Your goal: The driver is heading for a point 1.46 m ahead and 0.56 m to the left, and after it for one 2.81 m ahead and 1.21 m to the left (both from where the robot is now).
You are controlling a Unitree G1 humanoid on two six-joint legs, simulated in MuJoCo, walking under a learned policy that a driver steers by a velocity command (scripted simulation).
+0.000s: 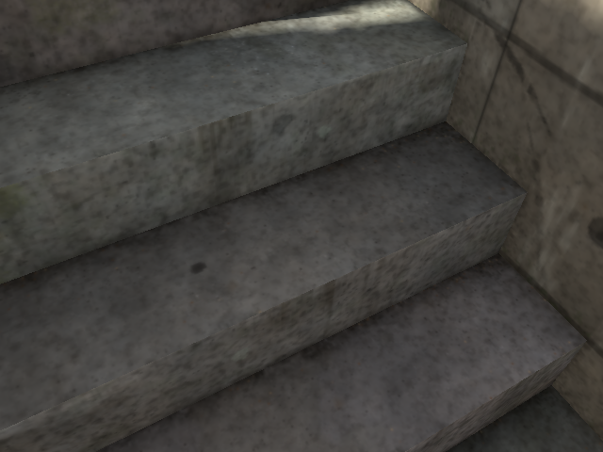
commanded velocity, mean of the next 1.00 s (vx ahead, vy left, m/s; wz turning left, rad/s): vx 0.01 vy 0.00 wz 0.55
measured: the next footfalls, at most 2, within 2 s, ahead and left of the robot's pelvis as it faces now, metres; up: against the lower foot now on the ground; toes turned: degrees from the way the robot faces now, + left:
right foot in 0.04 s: -0.06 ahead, -0.13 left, -0.19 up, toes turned -9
left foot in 0.52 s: +0.06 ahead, +0.22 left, +0.00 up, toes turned +4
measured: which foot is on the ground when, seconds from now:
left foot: down 0.00-0.04, up 0.06-0.50, down 0.52-1.00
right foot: up 0.00-0.02, down 0.04-0.52, up 0.54-1.00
